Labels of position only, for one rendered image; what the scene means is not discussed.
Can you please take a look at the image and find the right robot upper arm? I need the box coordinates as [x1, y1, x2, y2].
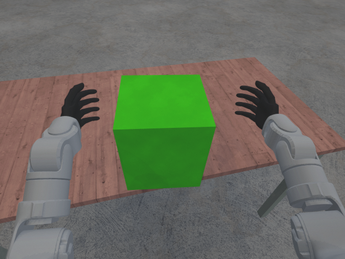
[290, 210, 345, 259]

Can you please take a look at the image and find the robot left hand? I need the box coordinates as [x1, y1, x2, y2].
[61, 83, 100, 129]

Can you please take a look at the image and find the left robot forearm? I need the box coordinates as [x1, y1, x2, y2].
[5, 116, 82, 259]

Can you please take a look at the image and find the right robot forearm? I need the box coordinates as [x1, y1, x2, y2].
[262, 114, 345, 217]

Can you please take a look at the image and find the left robot upper arm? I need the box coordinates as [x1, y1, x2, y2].
[9, 228, 74, 259]

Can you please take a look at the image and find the table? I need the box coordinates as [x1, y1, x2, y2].
[0, 57, 345, 259]

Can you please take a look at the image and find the carton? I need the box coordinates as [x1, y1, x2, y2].
[113, 74, 216, 190]

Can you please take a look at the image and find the robot right hand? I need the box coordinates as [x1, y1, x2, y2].
[235, 81, 279, 130]

